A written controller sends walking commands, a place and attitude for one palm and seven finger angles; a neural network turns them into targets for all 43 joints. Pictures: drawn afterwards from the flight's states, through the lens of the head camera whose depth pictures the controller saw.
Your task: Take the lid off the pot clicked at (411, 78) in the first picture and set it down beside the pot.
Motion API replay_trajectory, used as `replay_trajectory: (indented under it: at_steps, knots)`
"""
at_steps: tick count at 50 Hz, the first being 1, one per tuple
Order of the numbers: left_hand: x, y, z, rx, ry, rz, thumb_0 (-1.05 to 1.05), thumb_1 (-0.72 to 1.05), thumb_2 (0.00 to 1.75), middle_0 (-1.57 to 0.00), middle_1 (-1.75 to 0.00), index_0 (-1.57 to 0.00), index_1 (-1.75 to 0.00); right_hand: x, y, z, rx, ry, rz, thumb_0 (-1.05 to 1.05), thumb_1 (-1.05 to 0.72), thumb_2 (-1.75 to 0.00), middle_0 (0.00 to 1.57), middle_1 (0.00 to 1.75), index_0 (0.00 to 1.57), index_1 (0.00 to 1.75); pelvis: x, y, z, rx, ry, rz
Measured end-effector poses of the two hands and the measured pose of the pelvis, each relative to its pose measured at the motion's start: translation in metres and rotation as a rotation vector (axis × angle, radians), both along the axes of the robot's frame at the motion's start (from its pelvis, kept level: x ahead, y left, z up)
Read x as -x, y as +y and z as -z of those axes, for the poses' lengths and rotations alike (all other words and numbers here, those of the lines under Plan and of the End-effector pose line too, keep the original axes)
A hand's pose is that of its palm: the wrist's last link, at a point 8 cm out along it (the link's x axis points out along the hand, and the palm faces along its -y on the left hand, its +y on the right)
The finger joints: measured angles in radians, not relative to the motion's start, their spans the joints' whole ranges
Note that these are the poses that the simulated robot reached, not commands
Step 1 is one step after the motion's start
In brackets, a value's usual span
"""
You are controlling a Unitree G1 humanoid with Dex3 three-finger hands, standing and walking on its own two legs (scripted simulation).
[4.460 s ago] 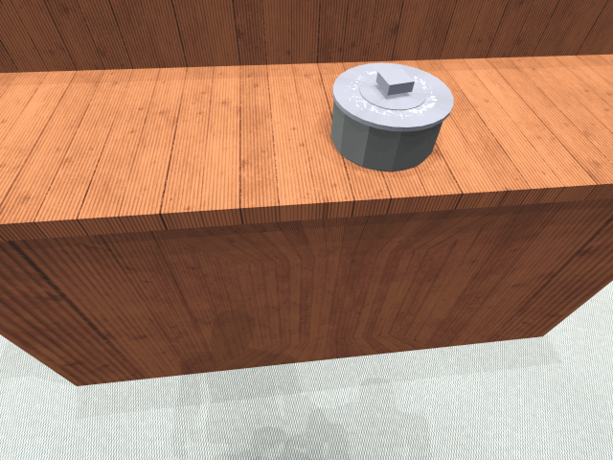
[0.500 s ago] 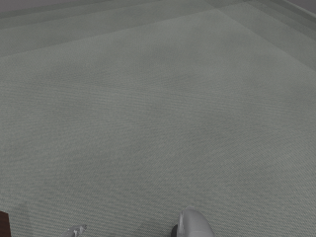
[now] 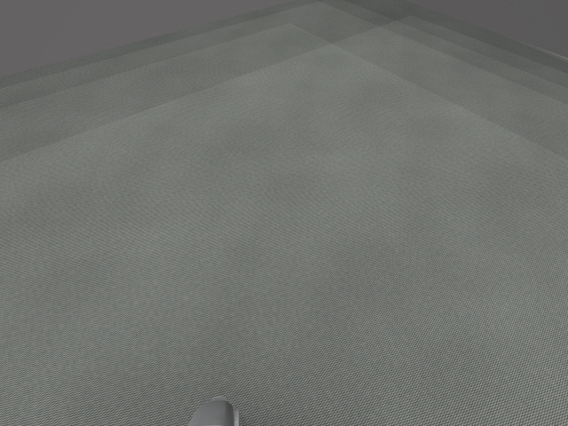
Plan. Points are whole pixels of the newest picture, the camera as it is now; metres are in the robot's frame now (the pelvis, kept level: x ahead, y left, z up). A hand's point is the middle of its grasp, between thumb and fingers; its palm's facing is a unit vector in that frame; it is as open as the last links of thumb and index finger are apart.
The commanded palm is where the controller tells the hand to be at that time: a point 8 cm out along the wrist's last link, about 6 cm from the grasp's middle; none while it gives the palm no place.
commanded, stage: turn to face it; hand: left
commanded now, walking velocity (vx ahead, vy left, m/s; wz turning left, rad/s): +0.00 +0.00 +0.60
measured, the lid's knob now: out of the picture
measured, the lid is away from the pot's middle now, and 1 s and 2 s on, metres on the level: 0.00 0.00 0.00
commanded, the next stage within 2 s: none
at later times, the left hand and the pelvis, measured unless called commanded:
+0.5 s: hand out of the picture +0.06 +0.24 -0.17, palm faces +0.31 -0.92 -0.25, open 7.4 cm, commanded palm none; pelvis +0.05 +0.02 +0.00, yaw +16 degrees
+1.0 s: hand out of the picture -0.04 +0.15 -0.16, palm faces +0.58 -0.78 -0.23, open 7.4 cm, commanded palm none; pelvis +0.03 -0.03 +0.00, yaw +35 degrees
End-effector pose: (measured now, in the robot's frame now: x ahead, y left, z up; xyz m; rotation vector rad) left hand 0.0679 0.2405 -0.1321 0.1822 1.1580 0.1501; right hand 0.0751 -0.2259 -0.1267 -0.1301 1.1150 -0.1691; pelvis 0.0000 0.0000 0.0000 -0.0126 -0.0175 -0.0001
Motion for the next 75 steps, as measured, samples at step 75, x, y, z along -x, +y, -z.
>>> replay_trajectory:
  at_steps: [75]
  knots:
    - [0.173,0.011,-0.020,-0.093,-0.027,-0.874,0.01,0.91,0.90,-0.19,-0.30,-0.20,-0.30,-0.178,0.099,-0.003,0.099,0.098,-0.877,0.01,-0.90,-0.90,0.20,0.30,0.20,0.30,-0.026,-0.009,-0.003,0.020,0.044,-0.905]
